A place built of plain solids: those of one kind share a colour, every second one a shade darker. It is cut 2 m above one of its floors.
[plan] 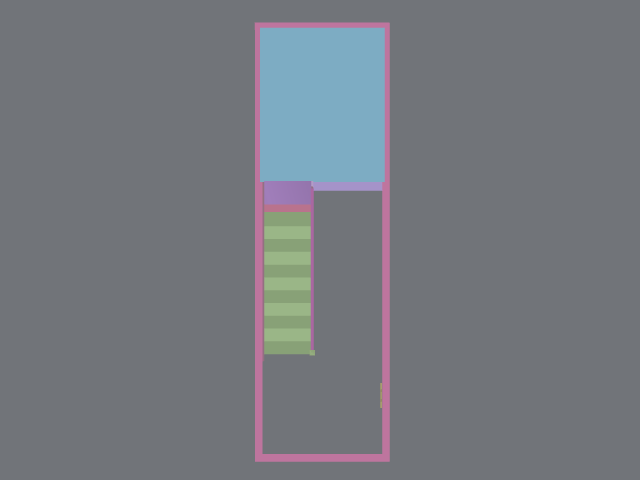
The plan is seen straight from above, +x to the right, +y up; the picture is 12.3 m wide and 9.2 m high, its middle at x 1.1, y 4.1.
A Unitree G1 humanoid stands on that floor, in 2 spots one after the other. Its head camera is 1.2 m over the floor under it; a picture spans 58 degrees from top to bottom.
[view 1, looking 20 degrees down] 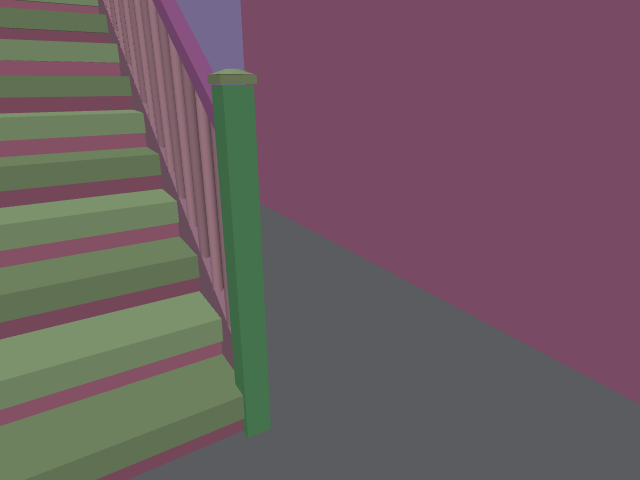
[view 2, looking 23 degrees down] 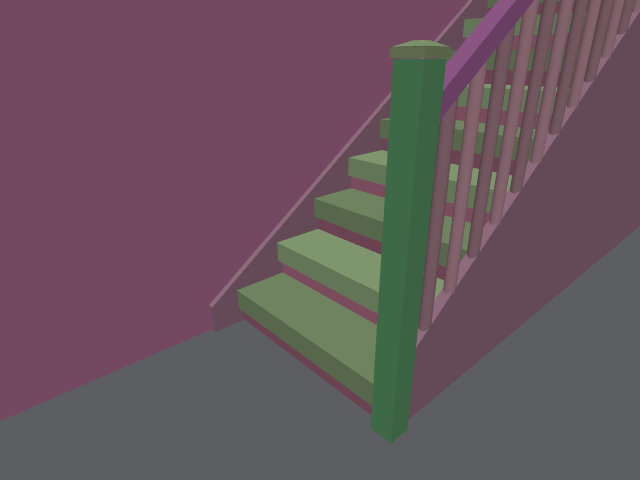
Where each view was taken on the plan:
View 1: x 0.48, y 0.73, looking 58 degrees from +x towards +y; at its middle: ground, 3.51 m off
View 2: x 1.63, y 1.00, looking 138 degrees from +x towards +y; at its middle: tread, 2.17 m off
